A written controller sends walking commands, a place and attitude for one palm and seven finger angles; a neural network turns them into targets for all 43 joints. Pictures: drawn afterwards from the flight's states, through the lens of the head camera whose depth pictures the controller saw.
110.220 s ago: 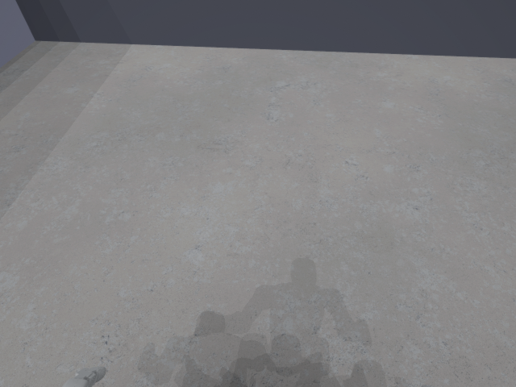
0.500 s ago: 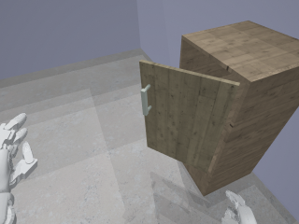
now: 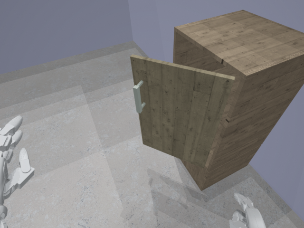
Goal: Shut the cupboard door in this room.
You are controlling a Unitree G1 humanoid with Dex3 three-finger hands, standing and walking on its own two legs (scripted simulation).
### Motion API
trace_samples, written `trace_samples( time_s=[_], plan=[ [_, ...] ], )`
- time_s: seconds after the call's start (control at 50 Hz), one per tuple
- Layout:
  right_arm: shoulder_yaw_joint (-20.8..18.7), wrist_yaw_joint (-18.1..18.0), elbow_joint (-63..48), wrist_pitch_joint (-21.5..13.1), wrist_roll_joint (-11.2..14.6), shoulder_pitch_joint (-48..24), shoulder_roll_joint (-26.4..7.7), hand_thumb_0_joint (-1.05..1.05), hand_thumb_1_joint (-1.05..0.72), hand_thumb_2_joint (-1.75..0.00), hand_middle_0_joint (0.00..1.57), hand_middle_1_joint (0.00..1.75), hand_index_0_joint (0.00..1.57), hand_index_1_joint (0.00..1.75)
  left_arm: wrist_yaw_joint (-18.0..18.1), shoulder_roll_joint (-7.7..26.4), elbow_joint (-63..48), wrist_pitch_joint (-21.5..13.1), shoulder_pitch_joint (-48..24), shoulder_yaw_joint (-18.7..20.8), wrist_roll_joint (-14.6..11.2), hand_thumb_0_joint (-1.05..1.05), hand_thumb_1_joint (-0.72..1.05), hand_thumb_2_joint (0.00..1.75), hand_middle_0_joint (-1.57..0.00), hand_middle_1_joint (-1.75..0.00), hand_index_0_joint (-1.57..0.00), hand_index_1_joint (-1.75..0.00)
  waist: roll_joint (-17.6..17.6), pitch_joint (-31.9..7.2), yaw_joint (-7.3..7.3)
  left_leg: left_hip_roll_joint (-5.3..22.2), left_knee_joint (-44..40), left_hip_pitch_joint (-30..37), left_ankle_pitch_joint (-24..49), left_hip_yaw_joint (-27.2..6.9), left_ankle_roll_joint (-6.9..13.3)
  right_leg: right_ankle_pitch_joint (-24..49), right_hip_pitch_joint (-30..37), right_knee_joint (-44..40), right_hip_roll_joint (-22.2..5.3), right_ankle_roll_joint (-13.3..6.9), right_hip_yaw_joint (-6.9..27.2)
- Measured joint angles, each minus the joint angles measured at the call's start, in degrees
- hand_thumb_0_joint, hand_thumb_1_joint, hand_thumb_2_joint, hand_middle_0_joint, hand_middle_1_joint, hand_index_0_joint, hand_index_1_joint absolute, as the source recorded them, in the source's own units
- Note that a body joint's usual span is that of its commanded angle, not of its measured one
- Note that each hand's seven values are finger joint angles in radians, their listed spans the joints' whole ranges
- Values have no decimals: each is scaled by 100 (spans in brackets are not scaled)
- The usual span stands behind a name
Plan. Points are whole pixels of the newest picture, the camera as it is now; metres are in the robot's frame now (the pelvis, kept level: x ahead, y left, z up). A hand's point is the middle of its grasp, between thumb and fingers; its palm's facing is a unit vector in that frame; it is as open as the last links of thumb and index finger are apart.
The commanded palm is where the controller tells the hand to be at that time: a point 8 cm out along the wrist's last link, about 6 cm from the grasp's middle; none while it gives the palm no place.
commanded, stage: step back with the hand held close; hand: left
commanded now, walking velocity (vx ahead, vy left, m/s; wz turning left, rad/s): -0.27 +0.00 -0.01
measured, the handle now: (140, 97) +0.63 +0.11 -0.05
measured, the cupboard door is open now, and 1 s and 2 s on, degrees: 38 38 38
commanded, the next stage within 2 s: stop stepping back and stand still in 1.18 s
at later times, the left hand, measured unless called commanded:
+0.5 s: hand out of the picture +0.13 +0.29 +0.15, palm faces +0.42 -0.77 -0.47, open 7.4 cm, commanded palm +0.07 +0.32 +0.17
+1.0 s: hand out of the picture +0.01 +0.30 +0.18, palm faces +0.53 -0.69 -0.49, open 7.4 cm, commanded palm -0.08 +0.32 +0.17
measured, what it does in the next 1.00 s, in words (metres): walks backwards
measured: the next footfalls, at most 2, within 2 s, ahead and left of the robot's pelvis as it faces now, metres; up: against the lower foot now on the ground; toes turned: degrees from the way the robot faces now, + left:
right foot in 1.02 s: -0.18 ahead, -0.12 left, +0.00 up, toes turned +12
left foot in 1.20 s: -0.10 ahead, +0.11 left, +0.00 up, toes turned +8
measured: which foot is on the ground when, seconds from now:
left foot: down 0.00-1.00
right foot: down 0.00-0.86, up 0.88-1.00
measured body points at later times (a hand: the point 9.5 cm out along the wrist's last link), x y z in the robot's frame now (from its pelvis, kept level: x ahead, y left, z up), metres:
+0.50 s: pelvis -0.07 +0.02 -0.01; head -0.07 +0.03 +0.44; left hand +0.10 +0.33 +0.18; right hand +0.11 -0.22 -0.08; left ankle +0.00 +0.11 -0.74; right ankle -0.03 -0.12 -0.74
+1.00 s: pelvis -0.17 +0.00 -0.03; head -0.16 +0.03 +0.42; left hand -0.02 +0.33 +0.21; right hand +0.00 -0.22 -0.10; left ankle +0.00 +0.12 -0.74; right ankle -0.20 -0.13 -0.73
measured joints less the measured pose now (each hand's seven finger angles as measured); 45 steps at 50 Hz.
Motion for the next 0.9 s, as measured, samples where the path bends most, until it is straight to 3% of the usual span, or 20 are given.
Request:
trace_samples(
  time_s=[0.16,0.28,0.44,0.58,0.66,0.74,0.82,0.86,0.9],
  plan=[
    [-95,-93,-149,362,29,-81,41,2,-91,-90,20,30,20,30,109,402,-346,-69,124,259,-65,1,89,90,-21,-30,-21,-31,-154,2,-66,-119,43,-187,67,90,99,-5,-274,204,-127,115,79],
    [-36,-101,-282,419,50,-133,124,2,-91,-90,20,30,20,30,188,471,-327,-62,115,310,-71,1,89,90,-21,-30,-21,-31,-270,-36,-114,-137,111,-361,173,150,164,124,-459,266,-150,177,133],
    [83,-124,-406,220,14,0,180,2,-91,-90,20,30,20,30,209,432,-520,-258,134,323,92,1,89,90,-21,-30,-21,-31,-452,52,-90,-117,487,-744,252,89,208,211,-802,608,-126,189,69],
    [96,-96,-324,-85,-31,177,215,2,-91,-90,20,30,20,30,263,413,-617,-547,-186,549,248,1,89,90,-21,-30,-21,-31,-437,194,-108,-5,1012,-1229,206,-41,206,-30,-1041,1157,111,120,236],
    [71,-25,-182,-188,-50,213,228,2,-90,-90,20,30,20,30,295,338,-688,-669,-105,606,237,1,89,90,-21,-30,-21,-31,-422,213,-72,72,1266,-1425,-228,-23,142,14,-1189,1263,144,71,184],
    [5,32,5,-204,-112,254,186,2,-91,-90,20,30,20,30,367,234,-800,-693,-40,414,203,1,89,90,-21,-30,-21,-31,-467,153,-55,-11,1252,-1515,-570,-42,14,197,-1274,1153,96,67,226],
    [-21,-17,102,-182,-102,235,153,2,-91,-90,20,30,20,30,401,339,-838,-750,-165,351,194,1,89,90,-21,-30,-21,-31,-489,184,-148,-34,1029,-1551,-121,-43,55,349,-1335,1046,64,126,214],
    [-23,-52,62,-198,-70,212,173,2,-91,-90,20,30,20,30,404,454,-788,-800,-226,464,216,1,88,90,-21,-30,-21,-31,-457,230,-225,39,968,-1610,43,-14,149,-43,-1447,1182,143,141,239],
    [-50,-76,-16,-260,-66,222,220,2,-91,-90,20,30,20,30,371,598,-682,-819,-346,601,255,1,88,90,-21,-30,-21,-31,-341,303,-361,189,898,-1703,254,-6,244,-377,-1569,1829,345,156,248]
  ],
)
